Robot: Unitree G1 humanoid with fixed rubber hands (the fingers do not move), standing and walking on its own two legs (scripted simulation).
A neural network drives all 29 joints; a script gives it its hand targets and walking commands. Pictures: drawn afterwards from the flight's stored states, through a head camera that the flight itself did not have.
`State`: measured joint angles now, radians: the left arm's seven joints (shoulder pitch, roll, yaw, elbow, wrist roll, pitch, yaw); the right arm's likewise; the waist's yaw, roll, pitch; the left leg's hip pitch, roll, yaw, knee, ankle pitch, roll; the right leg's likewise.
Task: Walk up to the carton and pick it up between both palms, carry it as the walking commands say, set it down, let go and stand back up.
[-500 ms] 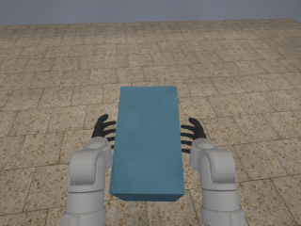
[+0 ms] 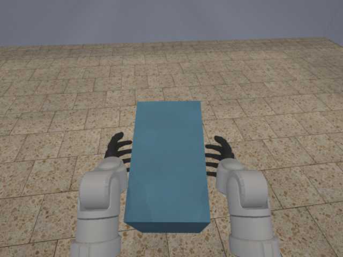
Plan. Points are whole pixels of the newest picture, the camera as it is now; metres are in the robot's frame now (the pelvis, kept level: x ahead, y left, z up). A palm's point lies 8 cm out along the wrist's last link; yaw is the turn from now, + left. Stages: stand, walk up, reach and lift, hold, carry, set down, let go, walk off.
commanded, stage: carry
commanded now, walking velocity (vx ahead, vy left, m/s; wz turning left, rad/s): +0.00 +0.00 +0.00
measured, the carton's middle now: (169, 170) +0.34 +0.00 +0.03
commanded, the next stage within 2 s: hold in 0.74 s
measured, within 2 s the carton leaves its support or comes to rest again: neither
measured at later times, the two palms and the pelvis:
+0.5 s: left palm (115, 173) +0.27 +0.11 +0.12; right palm (230, 177) +0.26 -0.13 +0.10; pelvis -0.02 -0.01 +0.00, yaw +0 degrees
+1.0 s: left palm (125, 197) +0.26 +0.10 +0.04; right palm (232, 201) +0.25 -0.15 +0.03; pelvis -0.03 -0.01 +0.00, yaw +0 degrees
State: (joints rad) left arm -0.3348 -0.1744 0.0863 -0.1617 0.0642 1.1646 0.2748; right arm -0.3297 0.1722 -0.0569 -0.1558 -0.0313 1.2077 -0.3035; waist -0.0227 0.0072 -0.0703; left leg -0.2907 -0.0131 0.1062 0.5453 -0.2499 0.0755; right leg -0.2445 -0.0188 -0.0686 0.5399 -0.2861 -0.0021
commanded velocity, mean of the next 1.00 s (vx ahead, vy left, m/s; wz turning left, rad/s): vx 0.00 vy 0.00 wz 0.00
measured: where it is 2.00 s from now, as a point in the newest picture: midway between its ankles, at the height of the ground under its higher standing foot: outside the picture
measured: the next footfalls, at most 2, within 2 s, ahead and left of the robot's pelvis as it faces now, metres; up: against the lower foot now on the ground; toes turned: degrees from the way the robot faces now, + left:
none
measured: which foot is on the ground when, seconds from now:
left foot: down 0.00-1.00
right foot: down 0.00-1.00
